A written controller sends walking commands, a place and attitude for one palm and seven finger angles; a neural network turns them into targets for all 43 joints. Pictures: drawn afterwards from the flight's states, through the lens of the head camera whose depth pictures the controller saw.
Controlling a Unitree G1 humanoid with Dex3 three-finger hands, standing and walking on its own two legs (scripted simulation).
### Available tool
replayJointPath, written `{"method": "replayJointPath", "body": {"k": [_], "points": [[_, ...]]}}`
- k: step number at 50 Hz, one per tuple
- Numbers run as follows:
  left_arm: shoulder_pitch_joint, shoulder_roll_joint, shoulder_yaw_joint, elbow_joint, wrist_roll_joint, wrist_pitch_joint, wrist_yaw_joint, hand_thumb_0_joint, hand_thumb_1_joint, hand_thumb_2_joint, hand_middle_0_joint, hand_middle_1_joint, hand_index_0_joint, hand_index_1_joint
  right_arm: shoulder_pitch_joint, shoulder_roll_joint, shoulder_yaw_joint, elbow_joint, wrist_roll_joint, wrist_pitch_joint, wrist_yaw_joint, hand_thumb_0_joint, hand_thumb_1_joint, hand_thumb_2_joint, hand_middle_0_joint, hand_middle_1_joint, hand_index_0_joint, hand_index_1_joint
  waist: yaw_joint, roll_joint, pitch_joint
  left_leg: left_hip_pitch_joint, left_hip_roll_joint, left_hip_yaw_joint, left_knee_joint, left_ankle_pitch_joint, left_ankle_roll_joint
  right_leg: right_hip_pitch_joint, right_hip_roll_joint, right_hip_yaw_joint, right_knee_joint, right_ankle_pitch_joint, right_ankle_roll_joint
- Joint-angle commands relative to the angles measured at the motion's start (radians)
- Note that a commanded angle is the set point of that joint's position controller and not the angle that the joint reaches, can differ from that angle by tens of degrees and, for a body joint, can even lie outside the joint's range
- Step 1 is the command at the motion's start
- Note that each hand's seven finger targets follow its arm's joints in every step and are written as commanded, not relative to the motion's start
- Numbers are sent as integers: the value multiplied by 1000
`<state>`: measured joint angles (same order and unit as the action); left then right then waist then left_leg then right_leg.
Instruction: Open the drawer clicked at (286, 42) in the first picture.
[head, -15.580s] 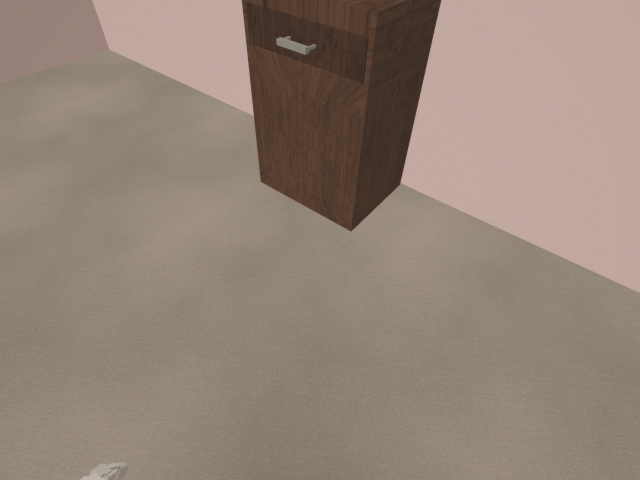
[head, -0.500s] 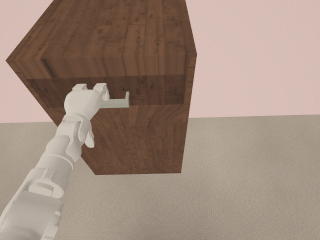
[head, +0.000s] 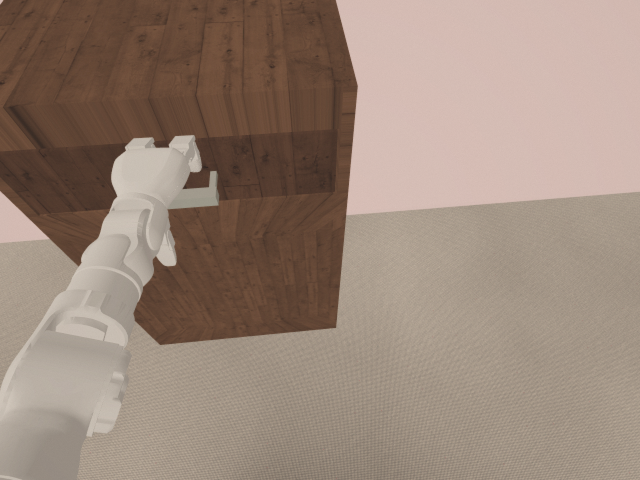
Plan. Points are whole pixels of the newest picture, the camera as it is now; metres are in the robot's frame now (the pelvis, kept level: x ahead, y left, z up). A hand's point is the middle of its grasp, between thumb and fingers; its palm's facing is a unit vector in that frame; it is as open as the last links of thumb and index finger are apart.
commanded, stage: move the hooked fingers above the handle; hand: left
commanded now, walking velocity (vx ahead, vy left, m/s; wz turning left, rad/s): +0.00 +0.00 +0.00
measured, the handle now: (177, 189) +0.55 +0.21 +0.00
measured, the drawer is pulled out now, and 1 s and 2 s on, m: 0.00 0.00 0.00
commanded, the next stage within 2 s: none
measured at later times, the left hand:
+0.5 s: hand (176, 196) +0.48 +0.18 +0.06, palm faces +0.02 -0.04 -1.00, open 13.8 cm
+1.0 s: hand (166, 186) +0.49 +0.19 +0.06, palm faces +0.09 -0.04 -0.99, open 13.8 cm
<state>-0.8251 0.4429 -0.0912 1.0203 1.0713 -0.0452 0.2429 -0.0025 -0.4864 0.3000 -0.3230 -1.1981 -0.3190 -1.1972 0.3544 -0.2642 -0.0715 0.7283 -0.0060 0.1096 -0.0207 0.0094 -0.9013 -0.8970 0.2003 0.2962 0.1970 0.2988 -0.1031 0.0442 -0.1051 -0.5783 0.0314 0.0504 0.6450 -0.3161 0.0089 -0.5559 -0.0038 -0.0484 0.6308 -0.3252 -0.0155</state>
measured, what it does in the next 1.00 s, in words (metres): stands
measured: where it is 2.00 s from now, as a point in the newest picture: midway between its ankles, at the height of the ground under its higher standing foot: outside the picture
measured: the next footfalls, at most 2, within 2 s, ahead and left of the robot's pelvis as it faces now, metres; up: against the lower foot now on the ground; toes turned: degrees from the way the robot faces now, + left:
none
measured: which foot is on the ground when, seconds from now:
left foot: down 0.00-1.00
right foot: down 0.00-1.00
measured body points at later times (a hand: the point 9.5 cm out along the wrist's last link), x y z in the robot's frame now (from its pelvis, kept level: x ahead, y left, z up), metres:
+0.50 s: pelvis +0.00 +0.00 +0.00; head +0.07 +0.00 +0.44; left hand +0.47 +0.18 +0.12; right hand +0.03 -0.27 -0.13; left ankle -0.01 +0.11 -0.72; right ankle -0.02 -0.11 -0.72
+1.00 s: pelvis +0.00 +0.01 -0.01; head +0.08 +0.00 +0.44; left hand +0.48 +0.19 +0.12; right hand +0.02 -0.27 -0.14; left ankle -0.01 +0.11 -0.72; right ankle -0.02 -0.11 -0.72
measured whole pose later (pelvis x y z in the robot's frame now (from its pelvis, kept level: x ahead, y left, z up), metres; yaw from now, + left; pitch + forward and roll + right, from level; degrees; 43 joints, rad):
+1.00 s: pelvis +0.00 +0.01 -0.01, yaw -1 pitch +16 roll -1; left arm -0.84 0.45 -0.03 1.00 1.11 -0.06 0.36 0.00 -0.49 0.30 -0.32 -1.20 -0.32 -1.20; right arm 0.33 -0.27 -0.06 0.72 -0.02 0.11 -0.02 0.01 -0.90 -0.90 0.20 0.30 0.20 0.30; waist -0.12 0.04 -0.12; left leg -0.64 0.03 0.06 0.70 -0.34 0.01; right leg -0.61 0.00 -0.04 0.68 -0.34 -0.01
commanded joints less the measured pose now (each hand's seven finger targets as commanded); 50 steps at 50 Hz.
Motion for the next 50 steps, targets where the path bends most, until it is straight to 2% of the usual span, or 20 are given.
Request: {"method": "replayJointPath", "body": {"k": [1, 5, 7, 9, 13, 16, 17, 19, 21, 25, 27, 30, 32, 34, 37, 39, 40, 43, 46, 50], "points": [[-491, 315, 152, -183, 6, -13, 93, 0, -500, 300, -300, -1200, -300, -1200, 101, -143, -43, -65, -8, -27, -8, 0, -900, -900, 200, 300, 200, 300, 9, 16, -442, 215, -57, -17, -3, 417, 36, 165, 45, 32, -23, 404, -18], [-429, 303, 145, -104, 14, 56, 121, 0, -500, 300, -300, -1200, -300, -1200, 90, -141, -38, -71, -7, -22, 4, 0, -900, -900, 200, 300, 200, 300, 24, 18, -425, 166, -54, 4, -7, 417, 31, 181, 44, 25, -16, 434, -14], [-431, 329, 149, -79, 21, 85, 115, 0, -500, 300, -300, -1200, -300, -1200, 87, -150, -37, -74, -3, -17, 4, 0, -900, -900, 200, 300, 200, 300, 18, -13, -437, 143, -53, 11, -11, 397, 34, 207, 41, 32, -21, 442, -8], [-425, 297, 121, -81, 14, 100, 95, 0, -500, 300, -300, -1200, -300, -1200, 88, -149, -40, -80, 2, -18, 3, 0, -900, -900, 200, 300, 200, 300, 13, -30, -435, 156, -51, 14, -19, 383, 37, 212, 43, 32, -35, 437, -5], [-439, 211, 45, -147, -20, 55, 25, 0, -500, 300, -300, -1200, -300, -1200, 94, -151, -47, -84, 9, -20, -7, 0, -900, -900, 200, 300, 200, 300, -15, -48, -414, 213, -46, 4, -28, 384, 44, 200, 44, 36, -61, 434, -1], [-517, 148, -7, -256, -27, -15, 6, 0, -500, 300, -300, -1200, -300, -1200, 97, -143, -52, -78, 6, -27, -14, 0, -900, -900, 200, 300, 200, 300, -41, -15, -393, 289, -40, -18, -26, 401, 47, 130, 47, 34, -74, 380, -6], [-520, 154, 0, -285, -24, -36, 13, 0, -500, 300, -300, -1200, -300, -1200, 100, -140, -56, -73, 3, -29, -14, 0, -900, -900, 200, 300, 200, 300, -31, 32, -404, 317, -39, -22, -23, 407, 44, 110, 48, 33, -70, 361, -8], [-536, 161, 13, -298, -17, -60, 38, 0, -500, 300, -300, -1200, -300, -1200, 101, -137, -52, -67, -2, -30, -13, 0, -900, -900, 200, 300, 200, 300, -28, 50, -395, 327, -39, -36, -20, 402, 38, 72, 50, 25, -59, 324, -14], [-536, 223, 75, -281, -7, -61, 80, 0, -500, 300, -300, -1200, -300, -1200, 98, -138, -47, -62, -4, -31, -11, 0, -900, -900, 200, 300, 200, 300, -15, 38, -391, 307, -41, -41, -14, 415, 36, 72, 53, 20, -47, 320, -20], [-487, 286, 145, -147, 21, 32, 168, 0, -500, 300, -300, -1200, -300, -1200, 67, -136, -30, -59, -6, -26, 2, 0, -900, -900, 200, 300, 200, 300, 9, 19, -351, 199, -48, -24, -21, 369, 28, 86, 51, 7, -24, 310, -22], [-483, 278, 123, -75, 31, 103, 180, 0, -500, 300, -300, -1200, -300, -1200, 50, -138, -22, -65, -4, -21, 6, 0, -900, -900, 200, 300, 200, 300, 10, 4, -354, 160, -52, -11, -27, 344, 26, 110, 47, 9, -24, 316, -18], [-489, 280, 95, -11, 29, 180, 140, 0, -500, 300, -300, -1200, -300, -1200, 53, -147, -22, -72, 5, -16, 3, 0, -900, -900, 200, 300, 200, 300, 2, -35, -388, 153, -52, 5, -32, 328, 29, 157, 43, 20, -37, 346, -8], [-473, 247, 68, -12, 3, 178, 79, 0, -500, 300, -300, -1200, -300, -1200, 62, -148, -29, -86, 10, -12, -5, 0, -900, -900, 200, 300, 200, 300, -6, -60, -444, 186, -52, 11, -26, 363, 37, 208, 40, 29, -42, 410, -2], [-489, 195, 18, -74, -22, 136, 11, 0, -500, 300, -300, -1200, -300, -1200, 71, -151, -34, -94, 12, -14, -15, 0, -900, -900, 200, 300, 200, 300, -28, -81, -457, 227, -48, 5, -22, 386, 44, 216, 37, 33, -53, 446, 4], [-491, 108, -42, -221, -49, 15, -55, 0, -500, 300, -300, -1200, -300, -1200, 77, -141, -45, -100, 4, -23, -26, 0, -900, -900, 200, 300, 200, 300, -36, -36, -444, 303, -44, -14, -15, 417, 49, 166, 42, 36, -64, 421, 1], [-504, 123, -31, -269, -46, -51, -56, 0, -500, 300, -300, -1200, -300, -1200, 83, -139, -45, -90, 0, -26, -33, 0, -900, -900, 200, 300, 200, 300, -40, -5, -379, 304, -45, -25, -10, 390, 48, 104, 45, 35, -67, 366, -3], [-507, 166, 5, -271, -32, -73, -39, 0, -500, 300, -300, -1200, -300, -1200, 89, -137, -43, -83, 2, -24, -34, 0, -900, -900, 200, 300, 200, 300, -37, -9, -348, 286, -45, -32, -8, 371, 46, 83, 45, 33, -61, 340, -8], [-526, 282, 123, -282, 0, -101, 58, 0, -500, 300, -300, -1200, -300, -1200, 98, -134, -41, -71, -5, -29, -27, 0, -900, -900, 200, 300, 200, 300, -5, 38, -369, 259, -48, -41, 4, 404, 37, 72, 49, 26, -26, 333, -21], [-505, 391, 225, -228, 17, -40, 164, 0, -500, 300, -300, -1200, -300, -1200, 75, -137, -27, -67, -14, -27, -15, 0, -900, -900, 200, 300, 200, 300, 28, 52, -401, 173, -59, -26, 12, 403, 30, 116, 47, 19, 3, 354, -24], [-429, 357, 178, -93, 40, 129, 204, 0, -500, 300, -300, -1200, -300, -1200, 44, -139, -23, -69, -9, -19, 5, 0, -900, -900, 200, 300, 200, 300, 41, 36, -444, 144, -56, 5, 4, 404, 21, 163, 46, 12, 7, 392, -17]]}}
